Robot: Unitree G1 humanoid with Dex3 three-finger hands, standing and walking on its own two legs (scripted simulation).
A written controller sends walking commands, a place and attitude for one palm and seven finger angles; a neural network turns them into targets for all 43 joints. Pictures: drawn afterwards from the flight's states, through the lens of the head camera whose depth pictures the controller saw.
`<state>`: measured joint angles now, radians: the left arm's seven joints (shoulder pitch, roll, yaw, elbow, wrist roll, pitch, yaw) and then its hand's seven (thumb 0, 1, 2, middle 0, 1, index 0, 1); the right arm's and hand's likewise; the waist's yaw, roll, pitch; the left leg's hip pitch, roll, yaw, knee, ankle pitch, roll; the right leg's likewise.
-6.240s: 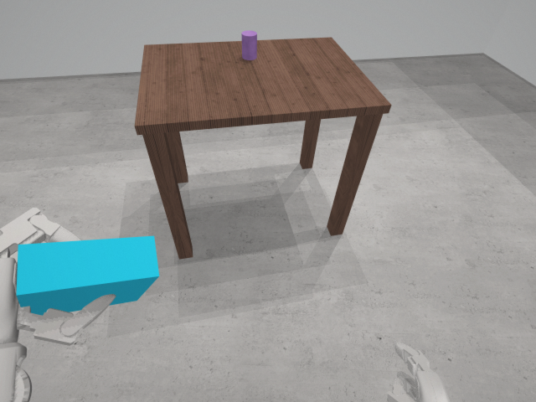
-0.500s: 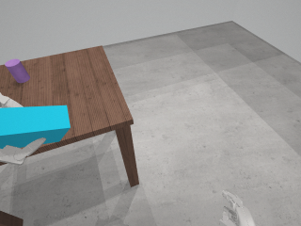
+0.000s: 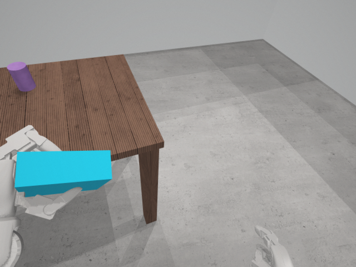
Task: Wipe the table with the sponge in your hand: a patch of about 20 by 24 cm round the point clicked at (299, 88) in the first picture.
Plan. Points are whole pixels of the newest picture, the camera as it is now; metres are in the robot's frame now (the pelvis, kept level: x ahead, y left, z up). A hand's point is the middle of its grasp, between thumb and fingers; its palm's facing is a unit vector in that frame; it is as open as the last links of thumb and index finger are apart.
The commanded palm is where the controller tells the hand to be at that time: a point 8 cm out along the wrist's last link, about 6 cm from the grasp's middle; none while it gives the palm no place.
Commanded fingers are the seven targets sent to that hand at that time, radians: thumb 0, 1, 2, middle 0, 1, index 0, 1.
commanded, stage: come to a stop and stand still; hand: left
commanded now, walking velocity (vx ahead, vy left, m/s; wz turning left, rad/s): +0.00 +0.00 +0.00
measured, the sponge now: (78, 173) +0.23 +0.21 +0.15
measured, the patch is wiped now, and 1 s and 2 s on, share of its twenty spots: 0.00 0.00 0.00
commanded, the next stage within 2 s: look again from close up in 0.38 s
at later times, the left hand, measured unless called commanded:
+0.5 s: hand (50, 162) +0.24 +0.26 +0.15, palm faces +0.36 -0.84 -0.40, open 9.2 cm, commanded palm +0.18 +0.29 +0.18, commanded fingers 0.00 0.10 1.30 -1.20 -1.60 -1.20 -1.60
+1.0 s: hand (60, 165) +0.23 +0.24 +0.16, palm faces +0.36 -0.85 -0.39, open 9.2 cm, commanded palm +0.18 +0.28 +0.18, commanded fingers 0.00 0.10 1.30 -1.20 -1.60 -1.20 -1.60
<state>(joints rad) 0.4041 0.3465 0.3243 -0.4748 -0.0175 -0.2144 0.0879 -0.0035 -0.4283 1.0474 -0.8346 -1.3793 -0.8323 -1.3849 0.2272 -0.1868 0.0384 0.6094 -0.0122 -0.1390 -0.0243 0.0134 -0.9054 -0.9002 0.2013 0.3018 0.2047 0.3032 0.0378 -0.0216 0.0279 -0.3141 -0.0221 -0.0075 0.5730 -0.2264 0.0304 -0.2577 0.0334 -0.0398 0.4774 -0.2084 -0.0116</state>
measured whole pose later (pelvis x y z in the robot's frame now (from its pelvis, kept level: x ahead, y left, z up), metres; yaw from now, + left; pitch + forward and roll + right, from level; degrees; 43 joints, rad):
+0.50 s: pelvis +0.02 +0.00 +0.01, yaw +1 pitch +1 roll -1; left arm 0.45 0.38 0.34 -0.44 -0.04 -0.17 0.09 0.00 -0.43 1.05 -0.83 -1.38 -0.83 -1.39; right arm 0.16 -0.20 0.03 0.56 -0.01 -0.09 -0.04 0.01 -0.91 -0.90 0.20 0.30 0.20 0.30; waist 0.02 -0.02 0.03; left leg -0.26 -0.07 0.00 0.42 -0.17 0.06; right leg -0.15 0.03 0.00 0.39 -0.25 -0.02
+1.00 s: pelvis +0.02 -0.01 +0.01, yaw +1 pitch +0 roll -2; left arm 0.47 0.37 0.31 -0.43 -0.05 -0.19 0.10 0.00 -0.43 1.05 -0.83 -1.38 -0.83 -1.39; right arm 0.23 -0.22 0.02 0.59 0.00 -0.08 -0.05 0.01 -0.91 -0.90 0.20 0.30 0.20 0.30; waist 0.00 0.02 -0.01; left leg -0.27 -0.04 -0.03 0.46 -0.19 0.05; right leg -0.13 0.07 -0.02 0.36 -0.24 -0.04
